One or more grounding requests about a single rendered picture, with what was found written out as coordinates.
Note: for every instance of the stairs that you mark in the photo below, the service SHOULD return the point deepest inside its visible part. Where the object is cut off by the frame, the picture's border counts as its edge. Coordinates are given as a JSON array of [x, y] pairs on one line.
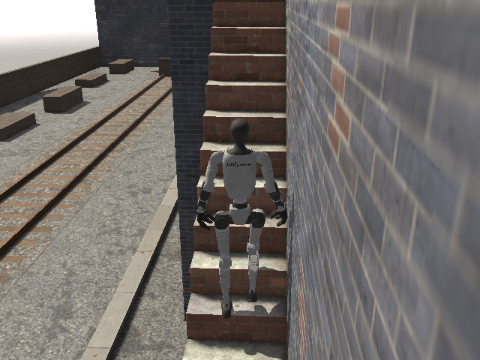
[[246, 80]]

